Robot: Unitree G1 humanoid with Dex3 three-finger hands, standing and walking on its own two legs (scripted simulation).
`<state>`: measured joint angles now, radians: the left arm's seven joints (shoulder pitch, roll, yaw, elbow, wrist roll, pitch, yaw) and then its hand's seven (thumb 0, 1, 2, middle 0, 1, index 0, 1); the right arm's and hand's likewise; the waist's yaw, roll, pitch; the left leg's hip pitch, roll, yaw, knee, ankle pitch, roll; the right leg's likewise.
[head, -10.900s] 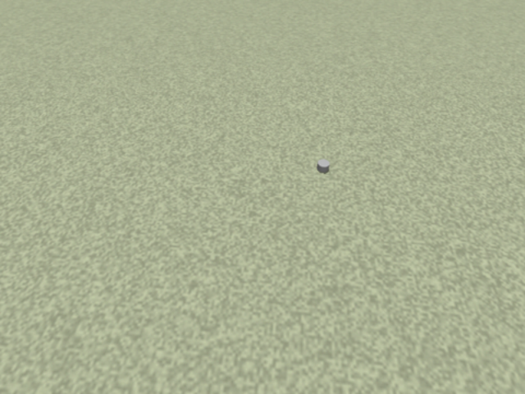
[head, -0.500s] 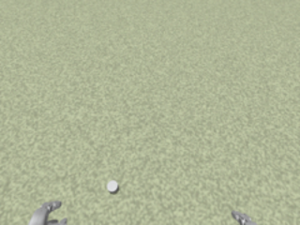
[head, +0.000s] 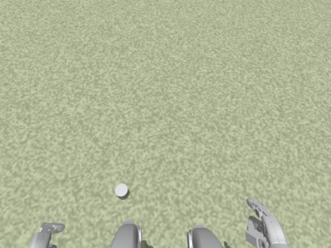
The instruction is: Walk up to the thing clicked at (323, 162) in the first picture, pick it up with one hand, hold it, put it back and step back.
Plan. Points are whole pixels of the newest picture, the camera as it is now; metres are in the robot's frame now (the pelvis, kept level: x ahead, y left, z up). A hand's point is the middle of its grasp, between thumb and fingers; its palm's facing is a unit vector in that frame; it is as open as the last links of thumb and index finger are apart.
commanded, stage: rise first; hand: left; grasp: from above
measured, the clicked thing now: (121, 190) +0.40 +0.20 -0.66
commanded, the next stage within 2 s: none
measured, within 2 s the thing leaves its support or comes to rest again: neither
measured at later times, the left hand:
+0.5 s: hand (78, 232) +0.19 +0.28 -0.30, palm faces -0.43 -0.57 -0.70, open 14.1 cm
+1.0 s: hand (93, 209) +0.28 +0.28 -0.44, palm faces -0.47 -0.19 -0.86, open 14.1 cm
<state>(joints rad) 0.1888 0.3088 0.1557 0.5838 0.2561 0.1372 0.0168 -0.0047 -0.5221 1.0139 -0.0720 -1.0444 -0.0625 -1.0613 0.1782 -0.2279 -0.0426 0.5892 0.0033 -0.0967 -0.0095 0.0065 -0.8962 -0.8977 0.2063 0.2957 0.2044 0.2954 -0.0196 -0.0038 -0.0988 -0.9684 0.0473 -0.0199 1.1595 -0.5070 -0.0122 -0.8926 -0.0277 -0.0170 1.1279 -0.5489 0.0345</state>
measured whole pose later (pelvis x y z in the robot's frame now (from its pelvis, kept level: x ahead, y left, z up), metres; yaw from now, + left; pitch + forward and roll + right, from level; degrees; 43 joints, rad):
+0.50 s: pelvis -0.04 -0.01 -0.15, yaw -1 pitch +32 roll -3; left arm -0.07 0.44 0.13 0.66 0.62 -0.08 0.10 -0.01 -0.53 1.00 -0.06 -1.05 -0.06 -1.06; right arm 0.05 -0.28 -0.06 0.61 -0.01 -0.17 0.03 0.00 -0.86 -0.89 0.21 0.30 0.21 0.30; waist -0.02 0.00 -0.18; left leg -1.68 0.05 -0.06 1.76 -0.64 -0.02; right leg -1.60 -0.02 -0.01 1.76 -0.72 0.03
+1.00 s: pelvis -0.10 +0.00 -0.30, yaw -5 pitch +31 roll -5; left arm -0.56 0.58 0.10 1.08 1.02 -0.19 0.26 0.00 -0.55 1.05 -0.08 -1.01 -0.07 -1.02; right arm 0.11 -0.26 -0.04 0.75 -0.06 -0.07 0.07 0.00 -0.88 -0.89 0.21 0.30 0.21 0.29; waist -0.07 0.00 -0.11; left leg -2.15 0.04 -0.12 2.19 -0.60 -0.02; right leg -2.05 0.01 -0.03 2.18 -0.68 0.03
